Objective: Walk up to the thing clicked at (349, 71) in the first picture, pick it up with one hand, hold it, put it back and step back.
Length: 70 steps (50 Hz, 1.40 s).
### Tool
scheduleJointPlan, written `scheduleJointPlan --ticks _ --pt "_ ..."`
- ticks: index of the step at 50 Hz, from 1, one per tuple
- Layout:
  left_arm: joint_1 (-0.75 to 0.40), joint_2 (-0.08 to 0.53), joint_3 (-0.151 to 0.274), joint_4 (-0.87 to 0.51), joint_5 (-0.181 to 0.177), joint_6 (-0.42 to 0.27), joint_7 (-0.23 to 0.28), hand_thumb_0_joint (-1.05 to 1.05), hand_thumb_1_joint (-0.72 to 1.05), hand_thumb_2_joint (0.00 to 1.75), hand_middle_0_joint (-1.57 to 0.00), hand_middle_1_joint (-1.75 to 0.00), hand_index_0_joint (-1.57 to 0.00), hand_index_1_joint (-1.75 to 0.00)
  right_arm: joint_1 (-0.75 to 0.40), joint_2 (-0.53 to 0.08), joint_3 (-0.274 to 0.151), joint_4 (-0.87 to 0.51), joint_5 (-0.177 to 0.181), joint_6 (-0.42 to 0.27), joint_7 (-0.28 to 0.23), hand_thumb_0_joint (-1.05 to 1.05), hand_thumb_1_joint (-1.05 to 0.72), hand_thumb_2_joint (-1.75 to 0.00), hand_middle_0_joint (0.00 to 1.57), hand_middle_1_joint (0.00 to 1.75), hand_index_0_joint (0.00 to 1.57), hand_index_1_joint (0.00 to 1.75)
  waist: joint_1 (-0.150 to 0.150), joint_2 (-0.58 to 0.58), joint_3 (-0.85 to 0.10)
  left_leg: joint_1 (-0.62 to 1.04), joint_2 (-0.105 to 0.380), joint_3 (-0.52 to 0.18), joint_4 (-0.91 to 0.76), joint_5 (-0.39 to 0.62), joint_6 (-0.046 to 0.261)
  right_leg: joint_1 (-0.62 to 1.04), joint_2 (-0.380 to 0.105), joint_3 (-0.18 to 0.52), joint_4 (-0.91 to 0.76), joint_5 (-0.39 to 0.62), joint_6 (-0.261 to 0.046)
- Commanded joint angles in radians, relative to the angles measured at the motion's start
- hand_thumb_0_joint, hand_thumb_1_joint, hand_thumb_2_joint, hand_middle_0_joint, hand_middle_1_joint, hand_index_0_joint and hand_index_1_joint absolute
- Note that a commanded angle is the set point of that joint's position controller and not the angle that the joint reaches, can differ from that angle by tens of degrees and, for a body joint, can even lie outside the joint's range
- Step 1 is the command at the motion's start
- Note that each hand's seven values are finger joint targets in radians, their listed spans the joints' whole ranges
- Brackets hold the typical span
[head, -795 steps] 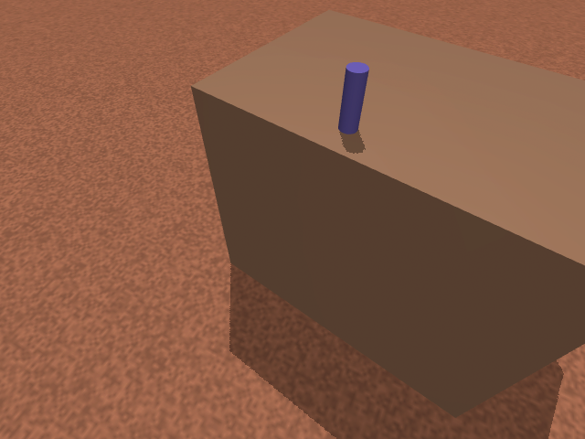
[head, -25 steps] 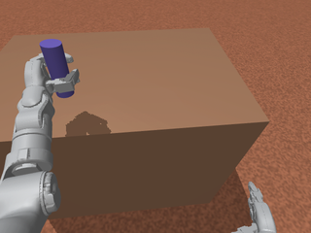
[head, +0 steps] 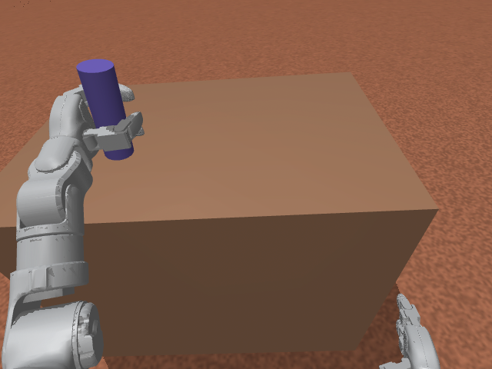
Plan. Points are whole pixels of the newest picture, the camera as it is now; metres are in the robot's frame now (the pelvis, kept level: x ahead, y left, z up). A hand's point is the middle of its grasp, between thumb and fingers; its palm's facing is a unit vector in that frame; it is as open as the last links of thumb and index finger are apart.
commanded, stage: lift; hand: left
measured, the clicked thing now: (108, 113) +0.39 +0.19 +0.27
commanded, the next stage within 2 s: hold in 0.62 s
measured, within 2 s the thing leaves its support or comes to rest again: neither
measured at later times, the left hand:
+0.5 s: hand (107, 115) +0.34 +0.17 +0.30, palm faces +0.11 -0.99 +0.00, open 6.2 cm
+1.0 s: hand (95, 103) +0.33 +0.17 +0.32, palm faces +0.11 -0.99 +0.00, open 6.2 cm
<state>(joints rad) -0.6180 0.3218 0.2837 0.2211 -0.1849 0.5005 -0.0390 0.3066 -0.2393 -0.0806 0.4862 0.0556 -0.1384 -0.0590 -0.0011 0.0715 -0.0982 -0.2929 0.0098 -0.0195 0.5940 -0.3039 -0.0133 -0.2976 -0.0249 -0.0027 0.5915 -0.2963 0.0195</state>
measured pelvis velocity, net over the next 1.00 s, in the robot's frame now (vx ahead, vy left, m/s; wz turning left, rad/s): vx -0.02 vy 0.01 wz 0.00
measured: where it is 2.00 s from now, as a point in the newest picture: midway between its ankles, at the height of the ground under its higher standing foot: outside the picture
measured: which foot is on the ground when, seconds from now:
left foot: down 0.00-1.00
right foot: down 0.00-1.00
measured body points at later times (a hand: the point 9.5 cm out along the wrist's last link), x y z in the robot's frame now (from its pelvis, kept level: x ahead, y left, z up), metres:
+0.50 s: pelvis -0.02 +0.00 +0.00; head -0.07 -0.03 +0.45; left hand +0.33 +0.22 +0.30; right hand +0.15 -0.26 -0.06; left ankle +0.01 +0.13 -0.73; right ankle +0.01 -0.13 -0.73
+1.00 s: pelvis -0.02 +0.01 +0.00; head -0.07 -0.03 +0.45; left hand +0.32 +0.22 +0.32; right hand +0.16 -0.25 -0.06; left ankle +0.01 +0.13 -0.73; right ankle +0.01 -0.13 -0.73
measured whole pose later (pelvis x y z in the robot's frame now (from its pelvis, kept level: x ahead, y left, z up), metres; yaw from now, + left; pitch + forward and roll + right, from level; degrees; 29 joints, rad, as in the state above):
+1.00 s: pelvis -0.02 +0.01 +0.00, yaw +0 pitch -2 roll +0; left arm -0.66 0.33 0.31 -0.05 -0.26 0.84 0.00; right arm 0.26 -0.24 -0.09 0.62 0.09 -0.25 -0.03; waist 0.03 0.09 -0.11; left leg -0.26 0.00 -0.02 0.59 -0.28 -0.01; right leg -0.27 -0.03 0.00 0.58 -0.27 0.03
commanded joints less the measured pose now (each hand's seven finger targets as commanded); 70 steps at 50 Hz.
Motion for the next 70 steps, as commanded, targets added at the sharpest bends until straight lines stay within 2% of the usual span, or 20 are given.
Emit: scheduleJointPlan --ticks 1,2,5,8,11,16,24,29,30,33,38,40,43,50,51,53,55,56,63,70 --pt "-0.579 0.257 0.076 -0.352 -0.026 -0.027 0.002 0.0 0.6 1.37 -1.37 -1.46 -1.39 -1.45 -0.103 -0.111 -0.043 -0.167 0.004 -0.07 0.002 0.0 0.57 -0.04 0.05 0.05 0.05 0.05 -0.009 -0.06 -0.237 0.136 -0.027 0.032 -0.077 0.193 0.031 0.043 0.019 -0.05 -0.109 0.186 -0.012" --pt "-0.491 0.208 0.059 -0.262 -0.03 -0.002 0.003 0.0 0.61 1.37 -1.36 -1.46 -1.39 -1.45 -0.114 -0.102 -0.03 -0.161 0.005 -0.074 0.003 0.0 0.57 -0.04 0.05 0.05 0.05 0.05 -0.007 -0.086 -0.185 0.116 -0.028 0.034 -0.081 0.182 0.034 0.035 0.018 -0.048 -0.115 0.177 -0.01" --pt "-0.497 0.231 0.077 -0.326 -0.039 0.029 0.003 0.0 0.59 1.35 -1.36 -1.43 -1.38 -1.43 -0.143 -0.134 -0.063 -0.14 0.009 -0.083 0.001 0.0 0.57 -0.04 0.05 0.05 0.05 0.05 0.004 -0.068 -0.192 0.118 -0.029 0.031 -0.091 0.161 0.03 0.033 0.018 -0.048 -0.116 0.157 -0.014" --pt "-0.547 0.241 0.077 -0.423 -0.044 0.045 0.008 0.0 0.6 1.36 -1.36 -1.44 -1.38 -1.44 -0.142 -0.096 -0.027 -0.139 0.012 -0.09 0.01 0.0 0.57 -0.04 0.05 0.05 0.05 0.05 0.017 -0.037 -0.205 0.117 -0.031 0.029 -0.098 0.149 0.027 0.047 0.019 -0.051 -0.123 0.139 -0.017" --pt "-0.505 0.224 0.093 -0.338 -0.055 0.074 0.016 0.0 0.6 1.37 -1.36 -1.45 -1.38 -1.45 -0.158 -0.125 -0.054 -0.137 0.011 -0.1 0.008 0.0 0.57 -0.04 0.05 0.05 0.05 0.05 0.007 -0.096 -0.199 0.12 -0.029 0.028 -0.089 0.162 0.033 0.053 0.018 -0.048 -0.127 0.152 -0.009" --pt "-0.549 0.232 0.087 -0.387 -0.05 0.112 0.032 0.0 0.53 1.36 -1.37 -1.46 -1.39 -1.46 -0.168 -0.112 -0.044 -0.099 0.013 -0.111 0.015 0.0 0.56 -0.05 0.05 0.05 0.05 0.05 0.021 -0.062 -0.188 0.11 -0.033 0.029 -0.096 0.146 0.03 0.048 0.015 -0.045 -0.126 0.136 -0.014" --pt "-0.539 0.218 0.074 -0.417 -0.061 0.147 0.029 0.0 0.53 1.34 -1.35 -1.43 -1.37 -1.43 -0.174 -0.122 -0.048 -0.103 0.02 -0.136 0.019 0.0 0.56 -0.05 0.05 0.05 0.05 0.05 0.013 -0.065 -0.186 0.113 -0.027 0.021 -0.113 0.083 0.027 0.034 0.023 -0.049 -0.133 0.076 -0.016" --pt "-0.57 0.239 0.091 -0.473 -0.07 0.165 0.036 0.0 0.51 1.34 -1.34 -1.43 -1.36 -1.43 -0.169 -0.098 -0.03 -0.065 0.025 -0.148 0.024 0.0 0.56 -0.05 0.05 0.05 0.05 0.05 0.028 -0.024 -0.171 0.103 -0.028 0.021 -0.115 0.075 0.023 0.03 0.023 -0.05 -0.129 0.061 -0.02" --pt "-0.572 0.258 0.107 -0.496 -0.072 0.162 0.037 0.0 0.53 1.35 -1.35 -1.43 -1.36 -1.43 -0.174 -0.114 -0.047 -0.074 0.025 -0.151 0.023 0.0 0.56 -0.05 0.05 0.05 0.05 0.05 0.026 -0.042 -0.174 0.095 -0.028 0.02 -0.117 0.06 0.024 0.033 0.023 -0.05 -0.135 0.052 -0.017" --pt "-0.514 0.205 0.08 -0.4 -0.075 0.198 0.035 0.0 0.52 1.36 -1.36 -1.44 -1.37 -1.45 -0.19 -0.124 -0.052 -0.059 0.023 -0.158 0.021 0.0 0.56 -0.05 0.05 0.05 0.05 0.05 0.014 -0.067 -0.151 0.088 -0.028 0.021 -0.116 0.051 0.027 0.021 0.025 -0.046 -0.141 0.045 -0.014" --pt "-0.553 0.217 0.08 -0.465 -0.081 0.216 0.03 0.0 0.54 1.32 -1.35 -1.43 -1.37 -1.43 -0.204 -0.119 -0.04 -0.082 0.028 -0.167 0.025 0.0 0.56 -0.05 0.05 0.05 0.05 0.05 0.026 -0.059 -0.199 0.114 -0.026 0.016 -0.104 0.116 0.021 0.043 0.028 -0.052 -0.124 0.101 -0.016" --pt "-0.586 0.256 0.104 -0.513 -0.078 0.214 0.032 0.0 0.54 1.32 -1.35 -1.43 -1.36 -1.43 -0.185 -0.118 -0.044 -0.06 0.03 -0.168 0.025 0.0 0.56 -0.05 0.05 0.05 0.05 0.05 0.03 -0.053 -0.21 0.126 -0.026 0.015 -0.105 0.125 0.021 0.044 0.029 -0.054 -0.12 0.1 -0.018" --pt "-0.549 0.209 0.084 -0.447 -0.085 0.237 0.031 0.0 0.51 1.32 -1.35 -1.43 -1.36 -1.44 -0.208 -0.126 -0.051 -0.046 0.029 -0.172 0.027 0.0 0.55 -0.05 0.05 0.05 0.05 0.05 0.03 -0.059 -0.173 0.103 -0.023 0.011 -0.108 0.124 0.021 0.039 0.029 -0.051 -0.117 0.108 -0.018" --pt "-0.584 0.241 0.103 -0.531 -0.086 0.265 0.042 0.0 0.5 1.32 -1.35 -1.43 -1.37 -1.43 -0.193 -0.112 -0.048 -0.037 0.036 -0.173 0.036 0.0 0.56 -0.05 0.05 0.05 0.05 0.05 0.035 -0.041 -0.195 0.118 -0.032 0.022 -0.092 0.146 0.022 0.037 0.024 -0.051 -0.114 0.12 -0.017" --pt "-0.57 0.237 0.105 -0.495 -0.085 0.274 0.042 0.0 0.5 1.33 -1.35 -1.44 -1.37 -1.44 -0.178 -0.126 -0.063 -0.025 0.035 -0.171 0.038 0.0 0.55 -0.05 0.05 0.05 0.05 0.05 0.021 -0.059 -0.205 0.126 -0.03 0.021 -0.089 0.155 0.024 0.031 0.027 -0.049 -0.111 0.13 -0.017" --pt "-0.54 0.216 0.097 -0.463 -0.089 0.287 0.039 0.0 0.49 1.33 -1.35 -1.45 -1.37 -1.45 -0.185 -0.116 -0.052 -0.027 0.036 -0.17 0.041 0.0 0.55 -0.05 0.05 0.05 0.05 0.05 0.029 -0.071 -0.194 0.112 -0.033 0.023 -0.079 0.176 0.027 0.043 0.022 -0.048 -0.109 0.153 -0.015" --pt "-0.573 0.244 0.107 -0.513 -0.087 0.291 0.043 0.0 0.48 1.32 -1.35 -1.44 -1.37 -1.44 -0.2 -0.13 -0.066 -0.027 0.037 -0.171 0.044 0.0 0.56 -0.05 0.05 0.05 0.05 0.05 0.034 -0.053 -0.207 0.114 -0.034 0.024 -0.077 0.18 0.024 0.039 0.022 -0.048 -0.107 0.156 -0.015" --pt "-0.576 0.248 0.114 -0.531 -0.09 0.296 0.043 0.0 0.49 1.32 -1.35 -1.44 -1.37 -1.44 -0.199 -0.112 -0.046 -0.03 0.039 -0.17 0.047 0.0 0.56 -0.05 0.05 0.05 0.05 0.05 0.043 -0.054 -0.2 0.113 -0.032 0.021 -0.08 0.179 0.022 0.041 0.025 -0.051 -0.105 0.15 -0.015" --pt "-0.57 0.218 0.091 -0.519 -0.095 0.326 0.045 0.0 0.49 1.33 -1.34 -1.44 -1.36 -1.44 -0.218 -0.121 -0.053 -0.043 0.043 -0.163 0.052 0.0 0.56 -0.05 0.05 0.05 0.05 0.05 0.039 -0.062 -0.195 0.113 -0.034 0.022 -0.081 0.173 0.023 0.033 0.024 -0.047 -0.101 0.144 -0.017" --pt "-0.542 0.224 0.104 -0.513 -0.097 0.335 0.044 0.0 0.49 1.33 -1.37 -1.46 -1.38 -1.46 -0.199 -0.122 -0.057 -0.029 0.044 -0.156 0.054 0.0 0.55 -0.05 0.05 0.05 0.05 0.05 0.039 -0.08 -0.186 0.099 -0.031 0.018 -0.08 0.165 0.023 0.028 0.026 -0.05 -0.101 0.138 -0.015"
